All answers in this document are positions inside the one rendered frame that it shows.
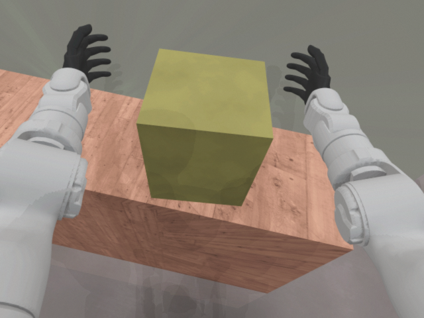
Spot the carton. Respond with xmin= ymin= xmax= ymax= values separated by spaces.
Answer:
xmin=136 ymin=48 xmax=274 ymax=206

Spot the right robot forearm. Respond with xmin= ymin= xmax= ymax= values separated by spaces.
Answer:
xmin=303 ymin=88 xmax=424 ymax=198

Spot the pedestal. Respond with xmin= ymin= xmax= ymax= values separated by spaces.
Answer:
xmin=0 ymin=69 xmax=354 ymax=293

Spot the right robot upper arm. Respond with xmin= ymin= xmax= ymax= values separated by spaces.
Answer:
xmin=334 ymin=174 xmax=424 ymax=318

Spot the left robot forearm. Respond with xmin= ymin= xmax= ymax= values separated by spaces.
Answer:
xmin=0 ymin=68 xmax=92 ymax=161

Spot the left robot upper arm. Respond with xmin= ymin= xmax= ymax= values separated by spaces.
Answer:
xmin=0 ymin=138 xmax=88 ymax=318

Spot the robot left hand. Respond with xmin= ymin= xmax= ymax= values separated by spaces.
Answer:
xmin=63 ymin=24 xmax=111 ymax=83

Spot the robot right hand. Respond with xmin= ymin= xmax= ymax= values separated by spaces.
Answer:
xmin=284 ymin=45 xmax=331 ymax=105

